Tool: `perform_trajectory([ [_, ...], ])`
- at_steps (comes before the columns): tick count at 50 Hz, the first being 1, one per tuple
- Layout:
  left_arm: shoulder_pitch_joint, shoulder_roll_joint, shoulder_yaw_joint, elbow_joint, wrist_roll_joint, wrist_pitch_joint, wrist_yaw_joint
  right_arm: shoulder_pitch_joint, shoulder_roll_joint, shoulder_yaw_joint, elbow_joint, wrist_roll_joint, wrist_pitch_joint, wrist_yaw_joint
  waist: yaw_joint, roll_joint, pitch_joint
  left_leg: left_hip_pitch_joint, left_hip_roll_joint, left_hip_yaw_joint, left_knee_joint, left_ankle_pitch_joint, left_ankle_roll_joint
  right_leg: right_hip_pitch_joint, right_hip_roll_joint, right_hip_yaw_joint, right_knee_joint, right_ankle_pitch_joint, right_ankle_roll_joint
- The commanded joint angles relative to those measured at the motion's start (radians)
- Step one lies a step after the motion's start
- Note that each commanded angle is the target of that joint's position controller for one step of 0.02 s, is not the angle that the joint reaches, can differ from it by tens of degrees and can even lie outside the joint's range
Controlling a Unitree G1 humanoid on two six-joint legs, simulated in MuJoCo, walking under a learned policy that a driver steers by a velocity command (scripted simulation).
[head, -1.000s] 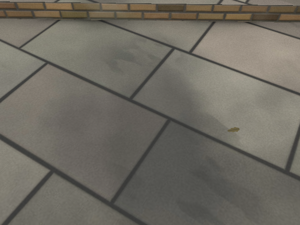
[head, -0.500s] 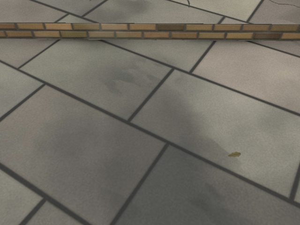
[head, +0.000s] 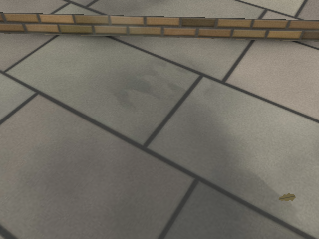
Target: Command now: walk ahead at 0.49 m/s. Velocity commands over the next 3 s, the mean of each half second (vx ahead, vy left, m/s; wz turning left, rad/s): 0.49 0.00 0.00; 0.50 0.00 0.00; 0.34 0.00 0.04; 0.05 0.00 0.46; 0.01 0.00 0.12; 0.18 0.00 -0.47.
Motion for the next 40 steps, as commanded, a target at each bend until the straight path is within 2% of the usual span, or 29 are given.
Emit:
perform_trajectory([
  [1,-0.087,0.062,0.012,-0.145,0.032,-0.004,0.026,0.068,-0.112,-0.014,-0.015,-0.009,-0.043,-0.012,-0.023,-0.025,-0.042,0.263,0.487,-0.679,-0.377,-0.078,0.282,-0.462,-0.144,0.014,-0.131,0.27,-0.021],
  [2,-0.115,0.023,0.01,-0.148,0.044,0.015,0.019,-0.002,-0.083,-0.001,-0.012,-0.008,-0.051,-0.011,0.019,0.027,0.097,0.006,0.397,-0.483,-0.422,0.017,0.224,-0.349,-0.167,0.018,-0.33,0.308,-0.007],
  [3,-0.1,0.008,0.012,-0.153,0.055,0.016,0.018,-0.02,-0.095,-0.004,-0.012,-0.017,-0.049,-0.015,0.038,0.081,0.115,-0.098,0.295,-0.338,-0.451,0.033,0.19,-0.229,-0.168,0.002,-0.526,0.358,0.006],
  [4,-0.126,0.036,0.025,-0.171,0.068,0.007,0.018,-0.031,-0.125,-0.009,-0.011,-0.032,-0.053,-0.024,0.041,0.124,0.117,-0.162,0.229,-0.238,-0.457,0.184,0.179,-0.133,-0.152,-0.025,-0.68,0.458,0.02],
  [5,-0.146,0.045,0.029,-0.174,0.075,0.001,0.009,-0.017,-0.14,-0.014,-0.011,-0.038,-0.056,-0.034,0.037,0.135,0.083,-0.182,0.191,-0.148,-0.445,0.286,0.168,-0.025,-0.144,-0.044,-0.839,0.578,0.021],
  [6,-0.17,0.039,0.029,-0.167,0.073,-0.005,-0.002,-0.005,-0.154,-0.02,-0.014,-0.026,-0.056,-0.044,0.02,0.125,0.045,-0.154,0.168,-0.105,-0.436,0.311,0.163,0.05,-0.122,-0.068,-0.966,0.667,0.024],
  [7,-0.224,0.032,0.026,-0.176,0.064,-0.005,-0.012,0.041,-0.178,-0.03,-0.003,-0.007,-0.054,-0.049,-0.008,0.105,0.016,-0.089,0.193,-0.119,-0.458,0.303,0.17,0.072,-0.098,-0.084,-1.041,0.71,0.026],
  [8,-0.273,0.027,0.023,-0.192,0.058,0.0,-0.018,0.073,-0.198,-0.04,0.012,0.012,-0.048,-0.054,-0.023,0.096,0.017,-0.008,0.227,-0.144,-0.467,0.275,0.171,0.049,-0.097,-0.075,-1.09,0.705,0.021],
  [10,-0.356,0.045,0.025,-0.219,0.05,0.007,-0.026,0.123,-0.19,-0.048,0.031,0.033,-0.03,-0.057,-0.058,0.066,0.042,0.15,0.265,-0.169,-0.445,0.184,0.154,-0.039,-0.099,-0.067,-1.186,0.681,-0.006],
  [12,-0.436,0.068,0.034,-0.246,0.055,0.002,-0.036,0.181,-0.187,-0.055,0.05,0.031,-0.011,-0.052,-0.091,0.036,0.062,0.248,0.293,-0.184,-0.407,0.138,0.138,-0.076,-0.083,-0.089,-1.241,0.622,-0.038],
  [13,-0.447,0.078,0.04,-0.245,0.06,-0.002,-0.042,0.184,-0.192,-0.057,0.056,0.024,-0.003,-0.048,-0.091,0.037,0.062,0.284,0.283,-0.18,-0.367,0.153,0.125,-0.06,-0.068,-0.108,-1.277,0.567,-0.054],
  [14,-0.413,0.091,0.048,-0.24,0.061,-0.007,-0.044,0.191,-0.193,-0.056,0.058,0.021,0.006,-0.047,-0.071,0.048,0.035,0.301,0.271,-0.171,-0.314,0.203,0.11,0.008,-0.047,-0.132,-1.294,0.522,-0.066],
  [15,-0.311,0.117,0.067,-0.21,0.06,-0.009,-0.043,0.185,-0.179,-0.049,0.056,0.015,0.012,-0.045,-0.017,0.046,-0.026,0.295,0.229,-0.133,-0.183,0.332,0.088,0.148,-0.022,-0.153,-1.312,0.499,-0.088],
  [16,-0.115,0.189,0.097,-0.161,0.063,-0.011,-0.038,0.177,-0.133,-0.032,0.038,-0.001,0.011,-0.045,0.057,-0.019,-0.157,0.171,0.16,-0.063,0.094,0.333,0.049,0.421,-0.103,-0.049,-1.294,0.54,-0.14],
  [17,0.015,0.302,0.125,-0.125,0.062,-0.006,-0.043,0.251,-0.033,0.002,0.015,-0.008,-0.01,-0.039,0.054,-0.281,-0.284,-0.224,-0.003,0.021,0.505,-0.045,-0.028,0.782,-0.335,0.395,-1.409,0.338,-0.289],
  [18,0.061,0.228,0.105,-0.115,0.056,-0.007,-0.049,0.21,-0.098,-0.014,0.022,-0.003,-0.033,-0.034,0.078,-0.251,-0.334,-0.369,-0.006,-0.125,0.649,-0.313,-0.02,0.839,-0.364,0.621,-1.527,0.203,-0.307],
  [19,-0.028,0.192,0.089,-0.131,0.063,-0.012,-0.048,0.129,-0.162,-0.033,-0.002,0.023,-0.046,-0.032,0.06,-0.185,-0.205,-0.451,0.047,-0.142,0.688,-0.246,-0.001,0.742,-0.348,0.504,-1.54,0.198,-0.262],
  [20,-0.121,0.17,0.082,-0.154,0.07,-0.011,-0.045,0.064,-0.157,-0.032,-0.017,0.023,-0.047,-0.038,0.033,-0.105,-0.13,-0.426,0.098,-0.115,0.644,-0.153,0.005,0.607,-0.311,0.376,-1.552,0.297,-0.242],
  [21,-0.191,0.142,0.075,-0.158,0.075,-0.011,-0.047,0.036,-0.143,-0.037,-0.02,0.007,-0.042,-0.045,0.001,-0.054,-0.071,-0.382,0.13,-0.109,0.566,-0.088,0.001,0.483,-0.275,0.288,-1.583,0.399,-0.23],
  [22,-0.229,0.119,0.069,-0.157,0.082,-0.018,-0.047,0.046,-0.133,-0.041,-0.013,0.0,-0.03,-0.049,-0.038,-0.073,-0.061,-0.303,0.157,-0.119,0.508,-0.048,0.003,0.404,-0.247,0.221,-1.61,0.474,-0.213],
  [23,-0.235,0.107,0.069,-0.149,0.081,-0.022,-0.05,0.059,-0.116,-0.041,-0.005,-0.003,-0.018,-0.05,-0.054,-0.073,-0.058,-0.252,0.158,-0.114,0.472,-0.028,0.0,0.359,-0.231,0.181,-1.635,0.515,-0.21],
  [25,-0.204,0.118,0.074,-0.12,0.075,-0.031,-0.046,0.051,-0.09,-0.04,-0.001,-0.006,-0.003,-0.05,-0.066,-0.055,-0.051,-0.242,0.155,-0.108,0.407,0.032,-0.005,0.343,-0.221,0.117,-1.671,0.595,-0.219],
  [29,-0.132,0.127,0.077,-0.061,0.065,-0.025,-0.023,-0.085,-0.075,-0.041,-0.043,-0.011,-0.004,-0.047,-0.044,-0.034,-0.006,-0.312,0.146,-0.106,0.195,0.227,-0.029,0.377,-0.213,0.037,-1.707,0.632,-0.211],
  [33,-0.075,0.13,0.077,-0.011,0.058,-0.027,-0.018,-0.214,-0.057,-0.031,-0.075,-0.003,-0.01,-0.029,-0.01,-0.046,0.035,-0.24,0.111,-0.069,0.004,0.363,-0.035,0.37,-0.187,-0.037,-1.72,0.599,-0.192],
  [37,-0.018,0.136,0.083,0.044,0.052,-0.016,-0.016,-0.317,-0.059,-0.022,-0.111,0.006,-0.017,-0.011,0.02,-0.047,0.087,-0.259,0.102,-0.064,-0.084,0.322,-0.019,0.478,-0.228,-0.041,-1.689,0.613,-0.189],
  [40,-0.022,0.154,0.093,0.066,0.05,-0.001,-0.01,-0.316,-0.082,-0.028,-0.124,0.009,-0.027,0.003,0.0,-0.059,0.081,-0.212,0.087,-0.048,-0.132,0.207,0.017,0.557,-0.261,-0.039,-1.616,0.739,-0.169],
])
Next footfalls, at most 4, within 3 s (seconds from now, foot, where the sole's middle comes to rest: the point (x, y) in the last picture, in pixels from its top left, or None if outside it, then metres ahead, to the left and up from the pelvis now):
0.32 right None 0.34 -0.16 -0.76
0.86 left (155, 196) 0.66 0.08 -0.76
1.38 right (200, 144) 0.95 -0.13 -0.76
1.82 left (152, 160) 0.85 0.10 -0.76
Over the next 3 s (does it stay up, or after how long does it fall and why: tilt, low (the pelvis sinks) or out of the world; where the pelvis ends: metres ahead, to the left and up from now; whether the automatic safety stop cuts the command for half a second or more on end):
stays up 0.91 -0.05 0.01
